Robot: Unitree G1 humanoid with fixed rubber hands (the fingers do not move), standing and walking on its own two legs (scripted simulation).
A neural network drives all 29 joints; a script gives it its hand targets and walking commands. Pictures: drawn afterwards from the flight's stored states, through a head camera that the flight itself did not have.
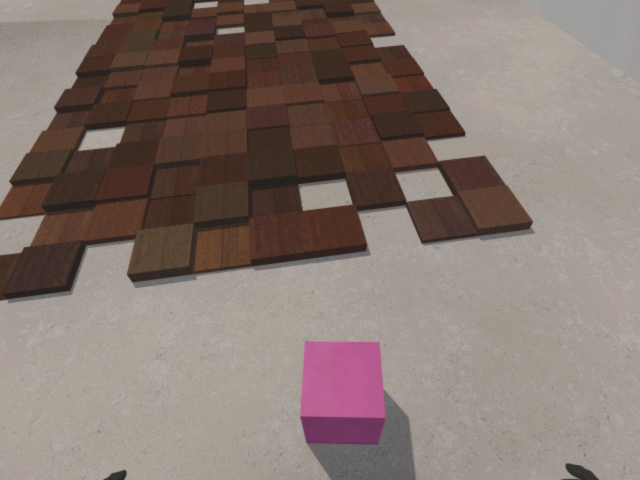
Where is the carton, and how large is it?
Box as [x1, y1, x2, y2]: [300, 341, 385, 444]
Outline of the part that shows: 305,341 300,417 306,442 377,444 385,417 379,342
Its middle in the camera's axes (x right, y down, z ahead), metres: +0.06 +0.45 +1.11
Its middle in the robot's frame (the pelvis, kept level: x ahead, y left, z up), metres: +0.46 -0.02 -0.66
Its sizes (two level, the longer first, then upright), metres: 0.210 0.200 0.250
